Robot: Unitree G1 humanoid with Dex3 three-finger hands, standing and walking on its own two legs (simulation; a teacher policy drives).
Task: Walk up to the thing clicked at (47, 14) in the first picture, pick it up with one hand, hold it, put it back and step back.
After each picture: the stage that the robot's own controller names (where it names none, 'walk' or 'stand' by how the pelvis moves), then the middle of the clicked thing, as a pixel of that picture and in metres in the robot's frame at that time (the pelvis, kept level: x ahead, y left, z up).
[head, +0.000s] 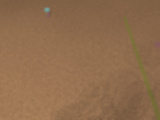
stand; (47, 12) +1.95 +0.52 -0.72
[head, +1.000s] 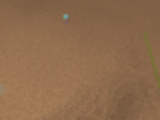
walk; (65, 19) +1.86 +0.22 -0.70
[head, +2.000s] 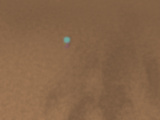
walk; (66, 42) +1.29 +0.16 -0.71
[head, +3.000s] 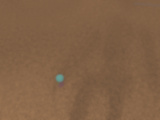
walk; (60, 81) +0.83 +0.21 -0.71
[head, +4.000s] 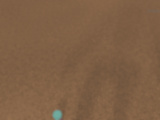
stand; (58, 117) +0.48 +0.24 -0.69
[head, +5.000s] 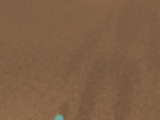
stand; out of the picture +0.44 +0.21 -0.72
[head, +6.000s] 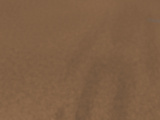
stand; out of the picture +0.41 +0.22 -0.72
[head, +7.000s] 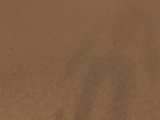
stand; out of the picture +0.41 +0.23 -0.73
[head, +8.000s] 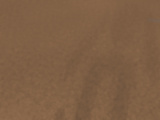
stand; out of the picture +0.40 +0.22 -0.73
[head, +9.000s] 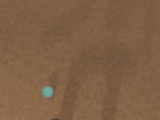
go down; (48, 93) +0.44 +0.21 -0.59
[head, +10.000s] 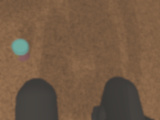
go down; (21, 50) +0.48 +0.25 -0.30
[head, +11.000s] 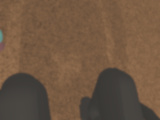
close in; out of the picture +0.47 +0.27 -0.26
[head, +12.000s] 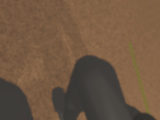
close; out of the picture +0.46 +0.30 -0.22
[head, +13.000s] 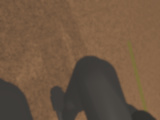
close; out of the picture +0.45 +0.30 -0.23
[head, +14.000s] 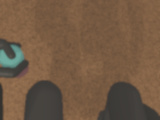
lift; (15, 62) +0.36 +0.25 -0.07
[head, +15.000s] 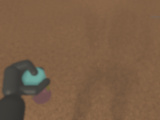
hold; (38, 86) +0.32 +0.17 +0.04
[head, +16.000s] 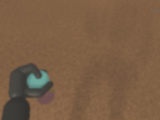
hold; (42, 88) +0.33 +0.16 +0.00
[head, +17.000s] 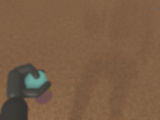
hold; (39, 88) +0.33 +0.17 -0.01
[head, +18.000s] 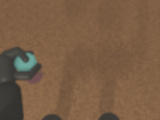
crouch; (30, 69) +0.39 +0.19 -0.06
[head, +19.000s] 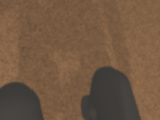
lower; out of the picture +0.50 +0.28 -0.12
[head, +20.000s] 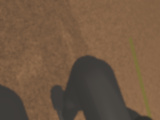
lower; out of the picture +0.44 +0.31 -0.23
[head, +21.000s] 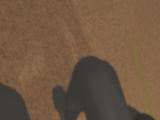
lower; out of the picture +0.44 +0.31 -0.23
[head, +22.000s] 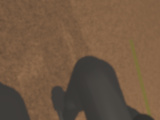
lower; out of the picture +0.44 +0.31 -0.23
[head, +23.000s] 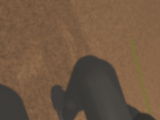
lower; out of the picture +0.44 +0.31 -0.23
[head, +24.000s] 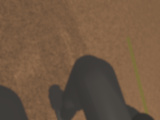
open; out of the picture +0.44 +0.31 -0.23
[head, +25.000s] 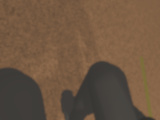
stand; out of the picture +0.44 +0.29 -0.24
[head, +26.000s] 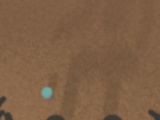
stand; (48, 94) +0.43 +0.21 -0.56
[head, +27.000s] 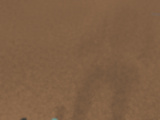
stand; out of the picture +0.41 +0.21 -0.66
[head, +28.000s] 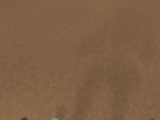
stand; out of the picture +0.41 +0.21 -0.67
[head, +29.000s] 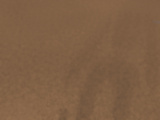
stand; out of the picture +0.41 +0.19 -0.71
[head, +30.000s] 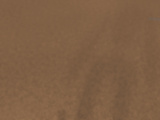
stand; out of the picture +0.40 +0.22 -0.72
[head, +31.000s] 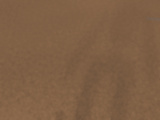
stand; out of the picture +0.39 +0.23 -0.73
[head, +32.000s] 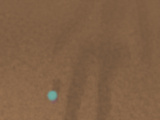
walk; (52, 97) +0.48 +0.18 -0.71
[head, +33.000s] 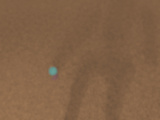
walk; (53, 73) +0.72 +0.28 -0.69
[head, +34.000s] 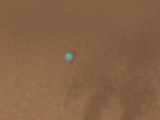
stand; (69, 59) +1.03 +0.23 -0.70
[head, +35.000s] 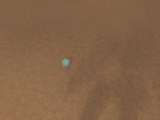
stand; (66, 65) +1.00 +0.20 -0.72
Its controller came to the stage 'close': yes
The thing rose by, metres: 0.71
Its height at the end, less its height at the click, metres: +0.00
